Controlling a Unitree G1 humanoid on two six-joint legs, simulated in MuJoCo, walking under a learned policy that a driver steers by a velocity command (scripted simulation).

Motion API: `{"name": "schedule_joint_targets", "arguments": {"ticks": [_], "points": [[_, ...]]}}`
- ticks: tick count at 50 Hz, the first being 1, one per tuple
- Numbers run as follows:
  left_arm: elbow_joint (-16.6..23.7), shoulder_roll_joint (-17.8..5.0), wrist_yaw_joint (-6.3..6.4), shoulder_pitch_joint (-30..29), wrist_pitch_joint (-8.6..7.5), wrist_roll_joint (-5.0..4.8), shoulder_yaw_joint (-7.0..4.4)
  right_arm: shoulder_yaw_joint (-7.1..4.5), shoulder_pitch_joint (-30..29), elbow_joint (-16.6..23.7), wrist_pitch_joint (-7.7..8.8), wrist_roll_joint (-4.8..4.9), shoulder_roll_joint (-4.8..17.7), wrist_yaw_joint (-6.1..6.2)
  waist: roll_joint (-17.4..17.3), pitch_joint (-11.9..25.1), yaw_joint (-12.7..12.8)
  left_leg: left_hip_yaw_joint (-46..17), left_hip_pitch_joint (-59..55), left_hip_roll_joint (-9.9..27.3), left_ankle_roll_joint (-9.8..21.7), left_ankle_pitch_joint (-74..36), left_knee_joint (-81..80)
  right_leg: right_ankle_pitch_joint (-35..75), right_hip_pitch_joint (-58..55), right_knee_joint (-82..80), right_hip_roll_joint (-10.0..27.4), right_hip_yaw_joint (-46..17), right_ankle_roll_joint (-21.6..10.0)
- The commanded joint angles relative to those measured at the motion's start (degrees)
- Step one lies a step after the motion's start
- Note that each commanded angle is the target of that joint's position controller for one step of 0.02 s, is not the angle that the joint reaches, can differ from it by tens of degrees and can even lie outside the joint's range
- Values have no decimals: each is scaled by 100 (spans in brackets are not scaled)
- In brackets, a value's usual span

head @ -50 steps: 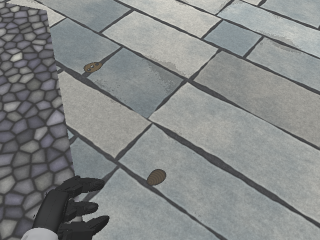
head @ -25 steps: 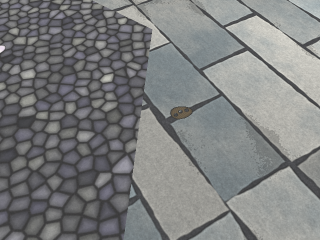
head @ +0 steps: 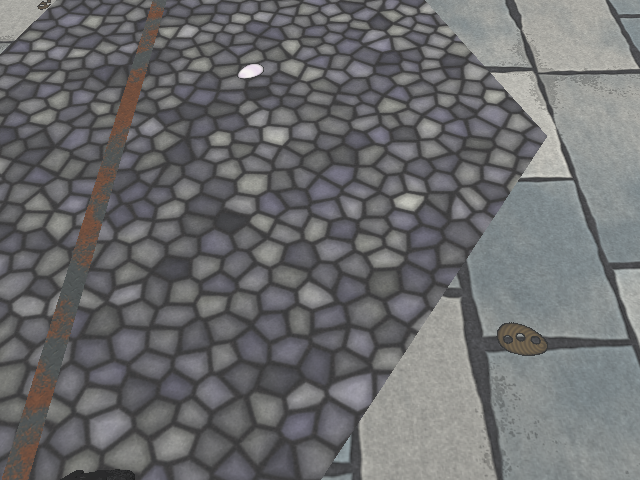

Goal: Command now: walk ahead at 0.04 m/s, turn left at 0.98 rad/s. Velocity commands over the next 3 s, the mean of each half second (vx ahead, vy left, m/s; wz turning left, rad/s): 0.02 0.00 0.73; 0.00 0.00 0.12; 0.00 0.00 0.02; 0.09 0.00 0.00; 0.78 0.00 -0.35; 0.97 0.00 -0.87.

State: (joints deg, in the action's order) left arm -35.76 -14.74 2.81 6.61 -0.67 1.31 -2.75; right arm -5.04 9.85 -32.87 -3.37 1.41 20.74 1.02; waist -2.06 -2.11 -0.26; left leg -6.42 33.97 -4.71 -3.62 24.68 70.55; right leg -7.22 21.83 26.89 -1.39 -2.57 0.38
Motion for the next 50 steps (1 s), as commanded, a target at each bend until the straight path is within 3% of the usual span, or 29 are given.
{"name": "schedule_joint_targets", "arguments": {"ticks": [1, 3, 7, 11, 13, 14, 15, 16, 17, 18, 19, 20, 23, 26, 30, 32, 33, 34, 35, 36, 37, 38, 41, 50], "points": [[393, -791, 98, -219, 25, 30, -222, -83, 200, 357, -4, 13, 281, 1, 826, 570, -41, 476, 503, 523, -153, -459, 227, 832, -938, -963, 1289, -812, -1110], [274, -861, 105, -18, 55, 51, -274, -45, -9, 448, 20, 27, 192, -6, 1036, 736, 108, 518, 547, 731, -187, -473, -233, 973, -1334, -981, 1479, -612, -1254], [160, -1095, 44, -112, 66, -27, -409, -32, -107, 470, 26, -7, 138, -79, 1165, 948, 127, 643, -145, 978, -68, -543, -1325, 825, -1360, -983, 1784, -157, -1252], [9, -1184, -74, -109, 23, -141, -490, -108, 2, 387, -50, -13, 196, -160, 1279, 888, 86, 984, -1051, 819, 234, -489, -2593, 527, -1165, -789, 1927, 258, -1048], [-98, -1078, -107, -94, 24, -266, -465, -155, 435, 200, -60, -44, 117, -176, 1093, 938, -159, 1170, -1901, 502, 532, -982, -3864, 413, -949, -204, 1810, 498, -741], [-244, -850, -138, 202, 40, -273, -412, -232, 783, 59, -43, -59, 275, -133, 623, 856, -218, 851, -2667, 475, 759, -1586, -4537, 11, -331, 504, 1539, 833, -348], [-81, -503, -202, 302, 53, -39, -300, -392, 1011, 110, 10, -75, 984, -38, -1243, 740, -61, -1287, -3634, 2028, 1374, -3610, -4814, -2268, 1415, 2428, 792, 1413, 284], [213, -579, -147, -219, 13, 3, -311, -398, 794, 277, 122, -317, 1277, -48, -1746, 972, -254, -2344, -3116, 2892, 2417, -4133, -4978, -3165, 2246, 3653, 300, 554, 415], [211, -849, -101, -548, 18, -104, -379, -296, 705, 285, 236, -394, 924, -79, -1030, 998, -433, -1851, -2891, 2616, 2312, -3634, -5099, -2787, 2140, 4173, 411, 144, 306], [135, -837, -65, -460, 46, -169, -391, -217, 381, 235, 307, -334, 720, -66, -831, 824, -204, -1383, -2688, 2282, 1957, -3265, -5057, -2261, 2111, 4143, 462, 68, 205], [-38, -810, -12, -269, 88, -121, -401, -147, 59, 257, 320, -211, 488, -39, -565, 822, -54, -1063, -2643, 1993, 1658, -3043, -4985, -1848, 2027, 4054, 522, 43, 218], [-110, -825, 4, -98, 128, -60, -410, -81, -162, 266, 319, -140, 360, -10, -644, 830, 54, -830, -2470, 1869, 1575, -3321, -4946, -1514, 1806, 4121, 484, 102, 276], [-202, -681, -50, 128, 145, -125, -348, 34, -215, 196, 340, -206, 163, 51, -571, 954, 153, -490, -2355, 1656, 1580, -3611, -4942, -1042, 1259, 3849, 393, 148, 358], [-149, -426, -110, -70, 149, -126, -204, 45, -156, 91, 321, -203, 147, 75, -625, 870, 10, -508, -2440, 1633, 1588, -3239, -4883, -1047, 833, 2542, 441, 124, 352], [-133, -516, -185, -59, 149, -168, -190, 45, -60, -60, 285, -208, 197, 0, -716, 684, -132, -841, -2151, 1737, 1757, -2889, -4806, -1461, 69, 1500, 348, 244, 263], [-218, -411, -216, 159, 106, -164, -159, 111, -195, -129, 283, -137, 56, -20, -590, 591, 63, -864, -1980, 1588, 1610, -2723, -4635, -796, -516, 378, 278, 333, 147], [-263, -381, -236, 279, 71, -95, -132, 153, -113, -200, 302, -111, -56, -21, -436, 585, 152, -815, -1807, 1428, 1380, -2430, -4582, 72, -1019, -338, 316, 264, 58], [-246, -589, -222, 363, 38, 16, -147, 207, 67, -238, 352, -194, -223, -19, -54, 736, 45, -666, -1585, 1124, 1035, -1794, -4358, 1153, -1555, -387, 742, -229, -67], [-218, -1002, -200, 283, 28, 36, -233, 181, 415, -272, 419, -285, -204, -66, 844, 763, -335, -199, -1360, 617, 749, -1023, -4087, 1855, -1671, -76, 1185, -513, -362], [-259, -670, -232, 54, 7, -24, -169, 192, 312, -298, 427, -318, -255, -55, 1301, 817, -332, 89, -1860, 497, 500, -849, -4180, 814, -979, -245, 1215, -647, -646], [-195, -399, -262, -124, -23, -47, -100, 153, 11, -316, 401, -319, -101, -45, 1072, 597, -195, 93, -1995, 521, 427, -1064, -4224, 112, -752, -293, 973, -505, -536], [-206, -414, -260, -94, -48, -39, -103, 117, -188, -307, 368, -277, -54, -29, 838, 519, -71, 103, -1957, 503, 472, -1251, -4171, -131, -714, -250, 811, -330, -378], [-271, -451, -232, 117, -139, -46, -88, 122, -155, -331, 277, -244, -211, -22, 631, 432, -13, -17, -1980, 559, 582, -1538, -4236, -253, -705, -156, 681, -160, -234], [-332, -325, -189, 176, -98, -70, -26, 90, 101, -642, 322, -217, -333, 22, 171, 402, 30, -36, -2024, 591, 505, -1823, -4262, -162, -827, -5, 552, -38, -264]]}}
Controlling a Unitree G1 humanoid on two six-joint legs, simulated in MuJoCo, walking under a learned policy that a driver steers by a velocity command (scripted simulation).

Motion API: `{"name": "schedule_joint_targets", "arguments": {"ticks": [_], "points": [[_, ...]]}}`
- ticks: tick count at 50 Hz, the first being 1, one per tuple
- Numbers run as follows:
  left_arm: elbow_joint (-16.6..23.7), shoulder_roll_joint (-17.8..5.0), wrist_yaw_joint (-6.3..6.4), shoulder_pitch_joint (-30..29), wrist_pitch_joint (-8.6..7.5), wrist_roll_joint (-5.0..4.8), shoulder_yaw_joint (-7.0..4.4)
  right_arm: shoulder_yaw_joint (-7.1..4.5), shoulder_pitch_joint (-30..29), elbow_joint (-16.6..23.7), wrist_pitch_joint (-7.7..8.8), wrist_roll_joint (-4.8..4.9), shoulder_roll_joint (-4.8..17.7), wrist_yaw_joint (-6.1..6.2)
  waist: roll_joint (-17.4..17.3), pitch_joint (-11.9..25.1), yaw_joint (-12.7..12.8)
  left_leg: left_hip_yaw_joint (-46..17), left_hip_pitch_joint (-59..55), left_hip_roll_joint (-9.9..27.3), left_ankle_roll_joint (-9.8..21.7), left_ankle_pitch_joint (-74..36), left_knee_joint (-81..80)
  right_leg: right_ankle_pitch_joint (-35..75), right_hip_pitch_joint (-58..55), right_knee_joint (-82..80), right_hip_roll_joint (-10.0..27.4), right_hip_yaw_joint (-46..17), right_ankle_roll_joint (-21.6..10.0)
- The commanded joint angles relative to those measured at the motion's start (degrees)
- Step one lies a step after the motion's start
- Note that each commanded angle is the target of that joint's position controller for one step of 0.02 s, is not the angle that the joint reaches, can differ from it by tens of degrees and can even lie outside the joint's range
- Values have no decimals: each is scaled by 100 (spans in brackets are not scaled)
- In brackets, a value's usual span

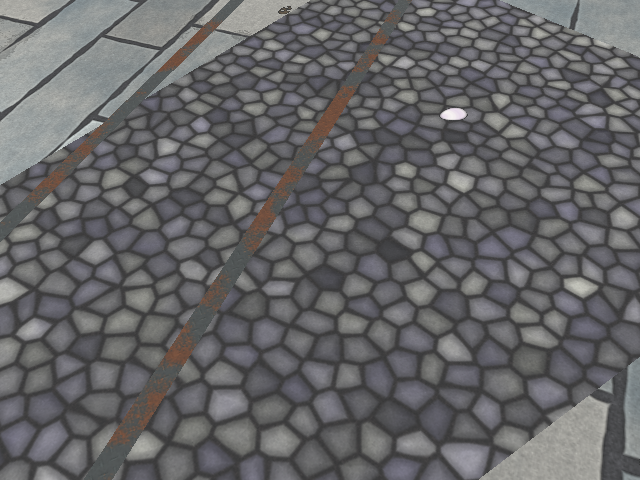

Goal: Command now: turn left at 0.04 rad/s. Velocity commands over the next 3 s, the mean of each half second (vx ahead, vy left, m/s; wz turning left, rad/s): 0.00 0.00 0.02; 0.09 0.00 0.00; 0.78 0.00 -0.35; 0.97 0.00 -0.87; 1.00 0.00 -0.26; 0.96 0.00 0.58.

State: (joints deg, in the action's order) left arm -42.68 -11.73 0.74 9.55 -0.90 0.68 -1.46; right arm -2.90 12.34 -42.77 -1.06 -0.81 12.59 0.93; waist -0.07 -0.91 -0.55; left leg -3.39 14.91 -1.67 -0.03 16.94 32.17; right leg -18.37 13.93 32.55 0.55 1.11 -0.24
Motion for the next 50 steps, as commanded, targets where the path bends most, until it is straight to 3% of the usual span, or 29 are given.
{"name": "schedule_joint_targets", "arguments": {"ticks": [1, 13, 26, 42, 43, 44, 45, 46, 47, 49, 50], "points": [[338, -615, 16, -113, -77, -9, -151, -128, -125, 317, 91, 7, 485, 43, -39, 276, 55, -341, -143, 291, 138, -1079, -422, 963, -32, -573, 347, -397, -203], [-115, -543, 11, 6, -103, -35, -131, -161, 28, -109, 62, 32, 475, 162, 17, 161, 32, -321, -388, 313, 76, -1288, -451, 1000, 17, -703, 267, -342, -195], [-815, -578, 49, 152, -97, -60, -127, -187, 78, -832, 45, 59, 452, 227, 19, 29, 53, -226, -536, 296, -4, -1348, -643, 1058, -103, -950, 238, -352, -239], [-1429, -587, 84, 346, -44, -68, -82, -112, 176, -1629, 72, 74, 420, 251, 26, -95, 80, -100, -477, 288, -62, -1203, -853, 1079, -246, -1159, 193, -377, -301], [-1537, -690, 106, 575, -16, -104, -128, -106, 344, -1740, 68, 107, 363, 253, 173, 172, 123, 227, -438, 27, -24, -30, -559, -399, -426, -1283, 146, -409, -418], [-1588, -977, 122, 805, 6, -192, -230, -127, 277, -1700, 89, 163, 402, 236, 510, -6, 243, 501, 146, -180, 28, 1179, 31, -2266, -453, -1605, 452, -950, -691], [-1633, -1240, 128, 1158, -19, -247, -313, -138, -107, -1492, 171, 201, 459, 197, 955, -323, 435, 657, 1042, -141, 71, 1491, 868, -3708, -549, -2285, 1247, -2081, -1106], [-1619, -1469, 142, 1207, -112, -246, -391, -104, -639, -1189, 292, 275, 413, 134, 1281, -840, 544, 382, 1763, 284, 163, 1263, 1803, -3992, -321, -2938, 2120, -3331, -1576], [-1500, -1320, 143, 996, -246, -159, -352, -127, -888, -1055, 410, 308, 471, 82, 945, -1088, 464, 70, 2406, 591, 218, 1126, 2495, -3319, -425, -3067, 2362, -3640, -1686], [-1331, -931, 89, 662, -425, -159, -266, -158, -525, -1176, 604, 257, 425, -19, 468, -662, 168, -43, 2784, 882, 338, 502, 2693, -2094, -962, -2764, 2022, -2868, -1337], [-1283, -921, 71, 646, -439, -214, -269, -179, -455, -1207, 669, 259, 446, -45, 442, -468, 150, 67, 2608, 909, 317, 337, 2247, -1724, -1034, -2738, 1802, -2381, -1169]]}}
Over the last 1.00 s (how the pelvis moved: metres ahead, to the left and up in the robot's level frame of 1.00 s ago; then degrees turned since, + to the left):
0.03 0.02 0.00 22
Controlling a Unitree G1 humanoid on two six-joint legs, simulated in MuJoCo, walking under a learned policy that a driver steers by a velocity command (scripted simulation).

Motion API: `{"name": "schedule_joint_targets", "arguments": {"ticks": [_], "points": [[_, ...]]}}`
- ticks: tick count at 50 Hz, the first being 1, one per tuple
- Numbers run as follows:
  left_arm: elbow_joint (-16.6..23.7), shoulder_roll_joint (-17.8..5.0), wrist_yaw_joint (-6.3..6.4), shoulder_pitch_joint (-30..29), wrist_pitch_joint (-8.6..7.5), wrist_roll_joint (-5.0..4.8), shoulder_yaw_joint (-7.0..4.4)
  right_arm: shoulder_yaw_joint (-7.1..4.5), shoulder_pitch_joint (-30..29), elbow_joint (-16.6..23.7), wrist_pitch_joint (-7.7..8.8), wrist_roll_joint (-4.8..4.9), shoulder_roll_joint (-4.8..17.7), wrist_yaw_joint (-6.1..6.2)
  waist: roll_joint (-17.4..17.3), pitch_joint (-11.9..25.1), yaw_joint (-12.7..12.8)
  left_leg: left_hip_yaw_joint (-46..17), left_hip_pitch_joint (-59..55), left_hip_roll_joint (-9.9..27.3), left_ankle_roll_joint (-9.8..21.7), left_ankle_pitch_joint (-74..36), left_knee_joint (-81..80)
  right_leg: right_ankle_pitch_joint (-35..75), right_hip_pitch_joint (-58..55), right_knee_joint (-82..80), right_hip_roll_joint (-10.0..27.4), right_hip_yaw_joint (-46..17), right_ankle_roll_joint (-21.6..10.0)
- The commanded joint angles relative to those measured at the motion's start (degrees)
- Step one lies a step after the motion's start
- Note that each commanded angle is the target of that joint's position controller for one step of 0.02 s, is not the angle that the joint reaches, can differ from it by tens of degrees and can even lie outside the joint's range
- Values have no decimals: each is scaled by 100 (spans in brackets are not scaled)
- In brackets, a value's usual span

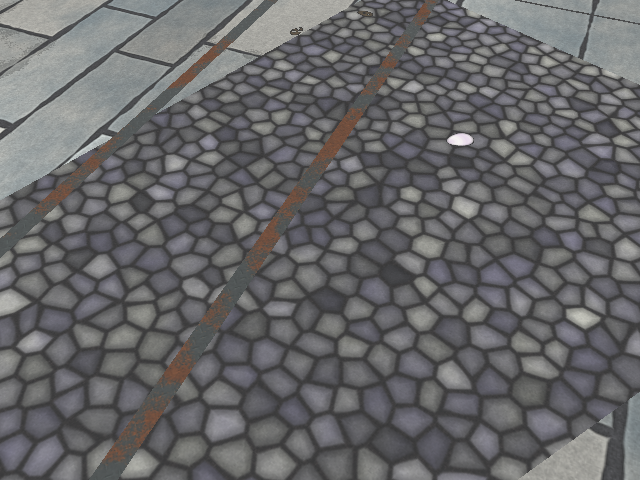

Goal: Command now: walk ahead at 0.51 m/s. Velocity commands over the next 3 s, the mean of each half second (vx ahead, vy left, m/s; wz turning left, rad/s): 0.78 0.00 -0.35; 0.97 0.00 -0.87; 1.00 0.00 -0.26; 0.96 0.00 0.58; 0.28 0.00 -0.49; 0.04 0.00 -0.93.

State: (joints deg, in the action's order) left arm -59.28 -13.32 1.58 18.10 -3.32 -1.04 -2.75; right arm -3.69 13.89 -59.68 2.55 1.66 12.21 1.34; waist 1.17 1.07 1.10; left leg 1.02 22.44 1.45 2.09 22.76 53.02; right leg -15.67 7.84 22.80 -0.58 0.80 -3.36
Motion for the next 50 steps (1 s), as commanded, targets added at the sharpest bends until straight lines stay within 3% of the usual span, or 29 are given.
{"name": "schedule_joint_targets", "arguments": {"ticks": [1, 3, 4, 5, 7, 8, 9, 10, 11, 12, 13, 15, 18, 21, 25, 27, 29, 31, 32, 33, 34, 35, 36, 38, 40, 41, 45, 48, 50], "points": [[394, -800, -17, -159, -194, -69, -152, -105, -663, 478, 351, 12, 455, -91, 401, -514, 19, -184, 1449, 519, 35, -408, -330, -1657, -307, -1746, 1658, -1895, -730], [445, -947, -14, -179, -175, -87, -184, -52, -715, 484, 386, 10, 268, -105, 604, -430, -36, 139, 446, 285, -109, -632, -1230, -1291, 293, -1699, 1285, -1244, -649], [276, -984, -94, 39, -104, 333, -222, -26, -710, 613, 161, -473, 210, -345, 665, -373, -61, 505, -77, -33, -126, -238, -1684, -1637, 553, -1684, 1094, -964, -733], [290, -994, -128, 16, -67, 367, -250, -56, -644, 646, 45, -465, 215, -405, 731, -503, -109, 709, -490, -114, -140, -357, -1896, -1759, 867, -1577, 1122, -900, -792], [405, -1050, -160, -297, -39, 226, -289, -80, 22, 526, -8, -352, 276, -369, 461, -579, -469, 932, -1657, -191, -88, -892, -2323, -2170, 1737, -1117, 1141, -799, -786], [468, -918, -176, -443, -54, 219, -260, -138, 660, 366, 64, -344, 438, -303, 61, -522, -789, 729, -2640, -179, -49, -723, -2518, -1885, 2432, -337, 949, -728, -718], [632, -497, -206, -806, -87, 305, -138, -277, 1865, 64, 203, -407, 915, -200, -1179, -157, -1409, -475, -3643, 623, 16, 433, -3202, -1181, 3170, 1961, 270, -142, -532], [1139, 185, -195, -1195, -155, 250, 24, -301, 2294, 85, 292, -521, 1507, -144, -2395, 25, -1370, -3185, -3690, 2098, 189, 2829, -4459, -1521, 4393, 3978, -376, -199, -426], [1204, -54, -253, -996, -140, 198, -18, -240, 1472, 252, 241, -519, 1349, -103, -1576, -127, -778, -4180, -2998, 2535, 527, 3717, -4831, -745, 4777, 4879, 2, -785, -550], [1221, -314, -327, -1072, -127, 191, -71, -169, 716, 504, 263, -422, 1077, -121, -881, -430, -468, -3483, -2540, 2388, 454, 3090, -4658, -24, 4850, 5057, 361, -812, -522], [1095, -407, -403, -808, -120, 215, -108, -111, 373, 599, 321, -348, 868, -158, -570, -354, -255, -2472, -2218, 1993, 284, 2164, -4588, 414, 4414, 4872, 547, -809, -399], [963, -397, -511, -525, 8, 319, -147, -30, 348, 593, 419, -333, 642, -112, -674, -264, -81, -1272, -1903, 1600, 87, 1071, -4745, 744, 3947, 4951, 673, -569, -177], [1092, -218, -565, -909, 201, 228, -129, 4, 864, 374, 501, -348, 498, -118, -448, -596, -163, -178, -1962, 1373, -86, -151, -4781, 1280, 4329, 5080, 633, -376, -132], [1321, -192, -590, -1559, 271, 186, -111, 37, 1166, 305, 540, -369, 403, -129, -450, -876, -269, 621, -1982, 1190, -181, -1010, -4922, 1676, 4399, 4525, 510, -34, -185], [1664, -166, -666, -2305, 265, 239, -37, 85, 1489, 194, 539, -361, 357, -6, -378, -1255, -328, 1301, -2559, 1147, -140, -2386, -5060, 1624, 4422, 3271, 502, 581, -353], [1785, -128, -665, -2370, 243, 219, 17, 88, 1390, 199, 504, -352, 500, 51, -438, -1202, -179, 1731, -2724, 1115, -238, -4399, -4781, 1440, 3712, 2492, 280, 1005, -564], [1799, -278, -602, -2132, 247, 175, 2, 33, 1442, 226, 418, -330, 832, 156, -671, -774, 47, 1889, -3110, 1240, -273, -7637, -3974, 1200, 2784, 2153, -209, 1428, -824], [1529, -621, -517, -805, 263, 149, -120, -96, 1220, 370, 240, -369, 1250, 225, -1024, -82, 757, 1819, -3269, 1462, -176, -9246, -2223, 538, 1531, 2123, -530, 1436, -1054], [1245, -896, -448, 287, 263, 134, -262, -164, 939, 518, 166, -394, 1409, 180, -1112, 389, 1224, 1638, -2927, 1580, 13, -9142, -858, 1, 469, 2033, -607, 1213, -1225], [939, -1155, -357, 1254, 224, 145, -443, -196, 703, 634, 124, -400, 1417, 83, -863, 746, 1627, 1489, -1926, 1442, 131, -7641, 931, -245, -1022, 1383, -608, 681, -1382], [914, -1359, -268, 758, 274, 38, -586, -106, 273, 852, 187, -384, 877, -51, 473, 293, 1238, 1277, 70, 283, 41, -1807, 3045, -869, -1678, 1007, 88, -753, -1589], [1126, -1883, -329, 229, 346, 281, -611, 19, 197, 1648, 384, -257, 455, -135, 1176, 636, 434, 260, 2577, -503, -253, 317, 4464, -1020, -2835, 21, 1168, -4049, -2693], [1170, -1732, -275, 498, 331, 290, -603, 63, -322, 1838, 563, -321, 684, -136, 122, 722, 680, -576, 2973, -118, -165, -83, 4241, -1297, -2745, -777, 1499, -4589, -2547], [996, -1126, -182, 356, 190, 302, -448, 88, -305, 1827, 620, -353, 751, -141, -867, -235, 101, -626, 2531, 373, -196, -385, 3094, -772, -1150, -1117, 1245, -3798, -2029], [1116, -978, -89, -21, 11, 222, -331, 149, -83, 1775, 360, -600, 664, -171, -870, -498, -337, -603, 1910, 614, -419, -345, 2542, -86, 26, -1141, 718, -2908, -1817], [1143, -930, -91, -14, -67, 151, -285, 174, -141, 1836, 244, -643, 643, -203, -794, -579, -397, -521, 1780, 701, -534, -269, 2242, 36, 458, -1189, 538, -2674, -1789], [1188, -1110, -153, 355, -220, 118, -317, 333, -1565, 2523, 160, -522, 560, -304, -392, -973, -21, -23, 1271, 594, -701, -1654, -6, 1625, 1376, -1399, -39, -2028, -1515], [1079, -1182, -210, 796, -223, 32, -363, 415, -1912, 2694, 195, -400, 465, -336, 27, -611, 377, 236, 677, 193, -409, -2977, -1437, 3316, 612, -1292, -12, -1838, -1158], [1007, -1166, -197, 874, -256, 18, -341, 398, -1948, 2745, 224, -376, 540, -307, 123, -429, 440, 258, 301, 21, -169, -3222, -2053, 4283, -94, -1107, 152, -1744, -974]]}}
Over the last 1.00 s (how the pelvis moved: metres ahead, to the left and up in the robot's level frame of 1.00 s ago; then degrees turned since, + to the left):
0.02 -0.01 0.01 0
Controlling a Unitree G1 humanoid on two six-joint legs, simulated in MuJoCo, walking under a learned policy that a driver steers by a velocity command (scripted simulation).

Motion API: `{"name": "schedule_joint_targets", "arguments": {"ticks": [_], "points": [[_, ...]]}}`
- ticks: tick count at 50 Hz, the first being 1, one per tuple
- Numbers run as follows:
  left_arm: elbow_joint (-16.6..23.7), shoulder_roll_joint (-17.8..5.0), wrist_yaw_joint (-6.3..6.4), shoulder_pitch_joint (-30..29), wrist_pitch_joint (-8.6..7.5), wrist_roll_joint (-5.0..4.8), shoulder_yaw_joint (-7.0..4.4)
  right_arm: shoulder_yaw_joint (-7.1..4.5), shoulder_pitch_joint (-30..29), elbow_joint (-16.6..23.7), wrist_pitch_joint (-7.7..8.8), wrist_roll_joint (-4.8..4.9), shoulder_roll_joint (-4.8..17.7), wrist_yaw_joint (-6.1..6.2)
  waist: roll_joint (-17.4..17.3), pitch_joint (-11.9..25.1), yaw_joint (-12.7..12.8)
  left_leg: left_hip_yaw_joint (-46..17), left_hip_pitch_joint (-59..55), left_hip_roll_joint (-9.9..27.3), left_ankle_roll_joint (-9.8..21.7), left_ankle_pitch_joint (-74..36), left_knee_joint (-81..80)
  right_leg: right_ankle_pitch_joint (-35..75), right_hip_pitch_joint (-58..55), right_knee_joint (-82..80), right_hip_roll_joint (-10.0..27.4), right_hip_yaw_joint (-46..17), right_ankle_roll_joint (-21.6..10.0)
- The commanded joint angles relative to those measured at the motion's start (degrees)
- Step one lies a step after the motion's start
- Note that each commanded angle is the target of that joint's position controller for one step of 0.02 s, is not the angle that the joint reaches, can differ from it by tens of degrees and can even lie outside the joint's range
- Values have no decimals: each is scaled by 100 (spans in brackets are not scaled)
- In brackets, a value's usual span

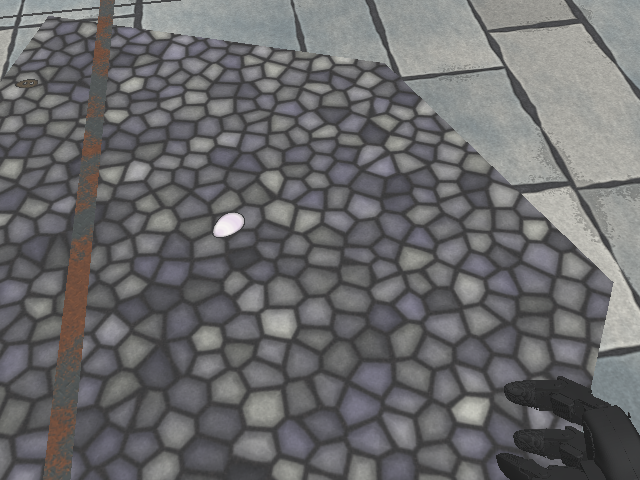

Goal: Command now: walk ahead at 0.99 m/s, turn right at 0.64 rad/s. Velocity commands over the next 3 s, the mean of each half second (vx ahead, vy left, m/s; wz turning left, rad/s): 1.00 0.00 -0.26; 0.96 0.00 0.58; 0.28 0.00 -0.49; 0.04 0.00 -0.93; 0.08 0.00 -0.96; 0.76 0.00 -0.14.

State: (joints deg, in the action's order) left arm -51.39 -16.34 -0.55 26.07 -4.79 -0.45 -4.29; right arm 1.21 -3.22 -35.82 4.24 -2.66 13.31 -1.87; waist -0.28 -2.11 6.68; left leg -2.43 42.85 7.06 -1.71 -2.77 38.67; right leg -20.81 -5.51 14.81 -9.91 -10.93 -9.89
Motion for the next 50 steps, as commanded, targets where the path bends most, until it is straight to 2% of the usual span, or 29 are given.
{"name": "schedule_joint_targets", "arguments": {"ticks": [1, 3, 4, 5, 6, 7, 8, 9, 12, 17, 19, 21, 24, 26, 27, 28, 29, 30, 31, 32, 34, 36, 40, 44, 46, 47, 48, 49, 50], "points": [[194, -927, 43, 72, -134, -25, -189, -143, -53, 322, 66, 37, 549, 52, 355, 94, -210, 600, -2052, -697, 309, -547, -809, 5615, 833, 14, 1172, -580, -205], [207, -1307, 78, -142, -143, 135, -255, -396, 1180, 2, 93, 108, 1112, 181, 604, 885, -916, 446, -3146, -933, 488, 364, -788, 6896, 201, 1525, 1401, -652, 9], [263, -1365, 72, -544, -121, 219, -271, -514, 2334, -317, 80, 167, 1301, 278, 569, 1303, -1663, 478, -4201, -768, 547, 618, -949, 6559, 572, 2875, 1260, -462, 73], [387, -899, 71, -760, -147, 294, -162, -641, 3471, -579, 55, 80, 1608, 395, 254, 1802, -2106, -225, -5520, -85, 631, 2016, -501, 4990, 1661, 4784, 976, -217, 121], [591, 212, 18, 452, -138, -52, 105, -733, 3232, -661, 102, -204, 2043, 326, -2028, 2329, -977, -3721, -6838, 1751, 1481, 2974, -1378, -575, 3774, 6903, 70, 192, 431], [542, -283, 68, 97, -137, 54, 151, -714, 2768, -565, 58, -75, 1517, 169, -1232, 2040, -1113, -4855, -6379, 1547, 1553, 4309, -2299, -195, 4469, 7006, 399, 195, 267], [604, -503, 43, -570, -88, 93, 96, -628, 2189, -542, 79, -23, 1028, 128, -465, 997, -1007, -3745, -5344, 1294, 1469, 4216, -2454, 509, 4586, 6697, 778, 253, 268], [713, -538, -16, -981, -66, 168, 112, -571, 2064, -637, 86, -31, 761, 94, 61, 598, -978, -3035, -4631, 1047, 1390, 3488, -2469, 695, 4460, 6414, 915, 339, 271], [978, -179, -199, -1233, 75, 284, 234, -428, 2518, -1148, 191, 24, 419, 110, -276, 116, -659, -1812, -3675, 562, 1178, 2645, -2744, 571, 4396, 5928, 1138, 206, 324], [1599, -241, -289, -2449, 88, 330, 399, -457, 2749, -1353, 366, 180, 757, 76, -275, -573, -584, -509, -3153, 294, 1186, 1206, -3605, 1538, 4956, 4134, 1376, 697, 542], [1756, -128, -381, -2969, 32, 292, 506, -448, 2921, -1411, 405, 262, 785, 63, -146, -617, -718, 37, -2883, 70, 1067, 142, -3967, 2357, 4081, 2864, 1365, 1349, 498], [1799, -66, -403, -3214, 14, 234, 552, -476, 3133, -1530, 437, 294, 1002, 63, -196, -658, -782, 199, -3150, 234, 1058, -847, -4229, 2804, 3500, 2335, 1288, 1556, 375], [1763, -340, -254, -3062, -15, 312, 455, -498, 3391, -1689, 343, 252, 1336, 122, -448, -132, -613, 255, -4400, 359, 977, -4139, -3032, 2102, 2923, 1907, 797, 1698, 241], [1249, -741, -76, -1287, -37, 323, 247, -545, 3250, -1718, 197, 183, 1600, 231, -711, 927, 275, 184, -4304, 378, 850, -4769, -687, 1417, 993, 1709, 588, 1464, 151], [940, -1070, 36, -234, -40, 385, 100, -509, 3090, -1611, 173, 167, 1436, 235, -591, 1455, 724, 188, -3188, 142, 807, -3283, 950, 989, -490, 1833, 1210, 938, 123], [865, -1592, 125, 254, -67, 569, -48, -338, 3432, -1350, 198, 203, 506, 180, 879, 2287, 334, 224, -1606, -526, 829, 1398, 3191, -669, -1870, 1653, 2983, -1173, 16], [929, -1565, 69, 119, -14, 510, -79, -343, 3783, -1223, 187, 498, 516, 166, 1447, 3053, 51, -238, -592, -897, 857, 2877, 4486, -1464, -2186, 495, 3771, -3564, -347], [904, -1077, 36, -417, -18, 402, -28, -439, 2960, -1157, 140, 409, 909, 207, 621, 1871, -18, -261, -80, -473, 911, 2110, 4398, -1551, -1296, 236, 3293, -2679, -147], [848, -684, 20, -745, -77, 354, 52, -414, 2569, -1099, 125, 355, 805, 157, 315, 968, -130, -207, -59, -288, 875, 1692, 4007, -761, -316, 102, 3090, -1738, -55], [772, -545, 10, -899, -120, 363, 65, -398, 2465, -1130, 65, 308, 676, 104, 145, 565, -322, -205, -260, -131, 828, 1598, 3798, -20, 346, -91, 2875, -1103, 51], [579, -315, 25, -808, -208, 256, 121, -388, 2584, -1134, -155, 160, 442, -4, 372, 232, -656, -171, -587, 67, 720, 1599, 3642, 599, 1156, -371, 2653, -139, 205], [385, -114, 11, -767, -293, 108, 159, -399, 2152, -961, -325, 133, 329, -83, 328, -96, -777, -89, -182, 190, 673, 1462, 3512, 1197, 1231, -614, 2392, 713, 447], [272, -150, -10, -757, -405, 159, 162, -293, 1166, -461, -355, 159, 239, -207, 410, -452, -848, 463, -93, 54, 687, 240, 2449, 2823, 1519, -850, 1978, 2130, 647], [187, -580, 122, -471, -400, 114, 125, -240, 508, -215, -298, 150, 396, -340, 138, -570, -832, 1348, -968, -548, 1023, -513, 563, 5560, 955, -708, 1936, 2829, 923], [229, -908, 242, -381, -301, 95, 68, -279, 1045, -422, -259, 82, 588, -309, 378, -195, -1129, 1475, -1827, -1036, 1148, -248, 197, 7654, 518, 240, 2122, 2780, 955], [231, -1061, 292, -391, -213, 112, 50, -331, 1824, -673, -216, -3, 709, -263, 434, 162, -1492, 1342, -2768, -1295, 1208, -45, -6, 8145, 607, 1242, 2223, 2647, 885], [248, -1120, 298, -542, -136, 155, 48, -431, 3020, -1097, -182, -52, 886, -163, 494, 634, -1955, 920, -3932, -1336, 1346, -15, -191, 7908, 863, 2589, 2282, 2472, 772], [222, -1063, 250, -684, -95, 96, 57, -523, 3665, -1369, -153, -86, 1028, -39, 309, 781, -2256, 473, -4680, -1027, 1477, -585, -1044, 6058, 1235, 4334, 1873, 2555, 701], [358, -297, 194, -111, -91, 109, 185, -683, 3300, -1393, -159, -71, 1716, 60, -1497, 1085, -1387, -868, -6123, 479, 1562, -4523, -85, -1249, 3026, 7040, 780, 2328, 853]]}}
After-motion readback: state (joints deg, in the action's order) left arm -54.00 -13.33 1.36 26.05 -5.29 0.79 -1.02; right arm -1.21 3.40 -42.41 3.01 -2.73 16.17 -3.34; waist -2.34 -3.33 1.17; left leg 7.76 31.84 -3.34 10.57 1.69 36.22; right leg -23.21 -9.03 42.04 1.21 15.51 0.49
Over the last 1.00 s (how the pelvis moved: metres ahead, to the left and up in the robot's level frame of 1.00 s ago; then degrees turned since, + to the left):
0.62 -0.09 -0.02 -38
